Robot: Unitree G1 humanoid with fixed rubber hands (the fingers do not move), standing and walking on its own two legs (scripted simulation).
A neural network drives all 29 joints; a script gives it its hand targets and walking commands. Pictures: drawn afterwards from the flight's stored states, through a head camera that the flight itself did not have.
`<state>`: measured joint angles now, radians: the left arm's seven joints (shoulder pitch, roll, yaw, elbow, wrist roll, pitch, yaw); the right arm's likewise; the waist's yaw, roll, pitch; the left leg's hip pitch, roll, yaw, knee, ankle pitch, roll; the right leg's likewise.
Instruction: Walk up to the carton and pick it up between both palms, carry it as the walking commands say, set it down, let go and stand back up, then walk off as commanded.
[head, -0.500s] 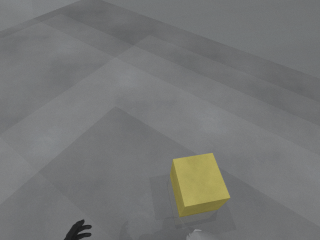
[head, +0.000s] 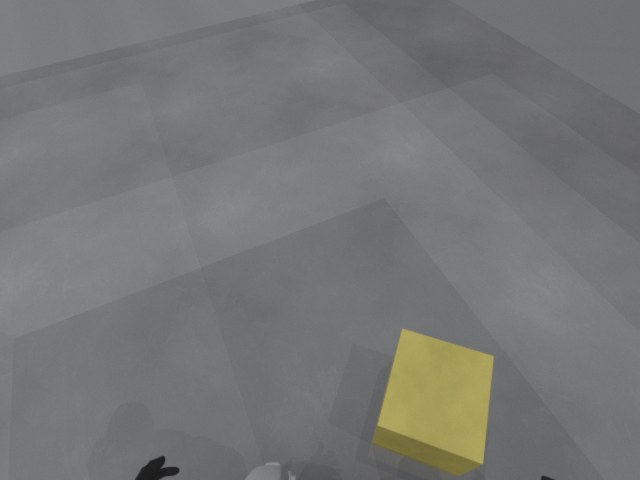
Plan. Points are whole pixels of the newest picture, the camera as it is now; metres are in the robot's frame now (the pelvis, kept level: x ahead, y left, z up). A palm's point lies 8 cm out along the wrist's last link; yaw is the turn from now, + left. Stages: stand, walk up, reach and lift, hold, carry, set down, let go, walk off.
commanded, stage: walk off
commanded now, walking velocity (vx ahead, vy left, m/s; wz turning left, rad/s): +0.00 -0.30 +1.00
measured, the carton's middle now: (429, 402) +0.38 -0.25 -0.65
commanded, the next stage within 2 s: none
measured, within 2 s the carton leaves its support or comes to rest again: neither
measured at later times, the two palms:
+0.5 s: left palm out of the picture +0.06 +0.12 -0.09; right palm out of the picture +0.19 -0.41 -0.13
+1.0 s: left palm out of the picture +0.00 +0.00 -0.11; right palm (607, 325) +0.35 -0.42 -0.11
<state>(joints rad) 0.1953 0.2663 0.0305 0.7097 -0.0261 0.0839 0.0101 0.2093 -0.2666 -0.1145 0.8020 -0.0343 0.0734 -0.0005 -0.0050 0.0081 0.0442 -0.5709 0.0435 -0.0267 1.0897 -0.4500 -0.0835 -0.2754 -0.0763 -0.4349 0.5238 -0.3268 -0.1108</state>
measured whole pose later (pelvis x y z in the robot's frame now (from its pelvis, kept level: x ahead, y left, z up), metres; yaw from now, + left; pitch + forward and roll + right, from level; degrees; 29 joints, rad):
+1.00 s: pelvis +0.10 -0.28 -0.01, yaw +51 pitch +3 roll +0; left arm 0.13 0.26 0.03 0.62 -0.03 0.10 -0.02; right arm 0.29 -0.27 -0.12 0.79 -0.03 0.06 -0.06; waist -0.01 -0.02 0.06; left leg -0.40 0.05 -0.07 0.59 -0.25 -0.05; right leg -0.55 -0.02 -0.11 1.11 -0.46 0.03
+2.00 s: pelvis +0.41 -0.35 +0.00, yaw +107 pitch +2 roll +2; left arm 0.14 0.26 0.02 0.61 -0.03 0.09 -0.03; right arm 0.24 -0.28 -0.12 0.78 -0.03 0.07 -0.05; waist 0.00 0.00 0.07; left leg -0.56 0.03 -0.13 1.12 -0.49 -0.09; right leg -0.33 -0.06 -0.14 0.59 -0.29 -0.04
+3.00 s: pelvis +0.61 -0.15 +0.01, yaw +152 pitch +3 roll +4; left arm 0.33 0.26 0.02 0.66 -0.03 0.03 0.02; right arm 0.09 -0.28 -0.12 0.76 -0.03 0.07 0.03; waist -0.01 -0.01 0.07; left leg -0.48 0.00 -0.15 0.98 -0.43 -0.13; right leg -0.27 -0.06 -0.27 0.45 -0.25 -0.11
